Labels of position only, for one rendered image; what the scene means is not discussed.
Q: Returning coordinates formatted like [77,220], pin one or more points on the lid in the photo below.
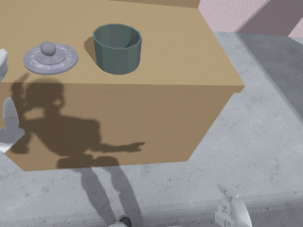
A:
[65,58]

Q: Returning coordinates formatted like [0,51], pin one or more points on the knob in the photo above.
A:
[48,48]

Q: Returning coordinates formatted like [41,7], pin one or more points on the table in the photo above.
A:
[86,117]

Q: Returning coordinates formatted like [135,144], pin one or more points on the left robot foot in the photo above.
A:
[126,221]

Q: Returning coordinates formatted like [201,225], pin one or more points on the pot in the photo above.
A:
[117,48]

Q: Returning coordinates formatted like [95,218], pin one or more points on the left robot hand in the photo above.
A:
[12,133]

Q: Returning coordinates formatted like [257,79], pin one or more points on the right robot hand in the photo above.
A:
[234,214]

